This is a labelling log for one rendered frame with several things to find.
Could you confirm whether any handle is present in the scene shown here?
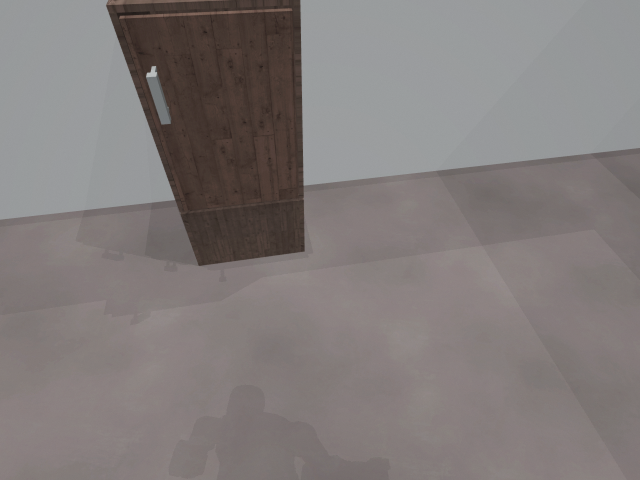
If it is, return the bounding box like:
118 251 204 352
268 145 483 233
146 66 171 125

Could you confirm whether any cupboard door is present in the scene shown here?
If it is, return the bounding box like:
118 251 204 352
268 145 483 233
119 8 298 211

